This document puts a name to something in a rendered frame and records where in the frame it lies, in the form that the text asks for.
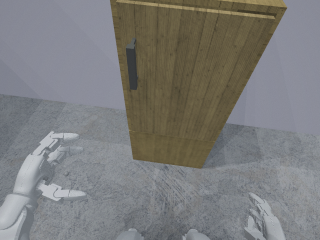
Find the robot left forearm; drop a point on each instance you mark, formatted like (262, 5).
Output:
(17, 216)

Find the robot right hand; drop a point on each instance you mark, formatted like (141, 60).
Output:
(269, 226)

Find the handle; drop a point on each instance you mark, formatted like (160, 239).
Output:
(132, 64)

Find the cupboard door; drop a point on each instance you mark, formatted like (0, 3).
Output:
(191, 63)

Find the robot left hand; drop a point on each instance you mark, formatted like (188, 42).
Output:
(36, 166)

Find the robot right shin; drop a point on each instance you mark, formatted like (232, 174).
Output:
(192, 230)

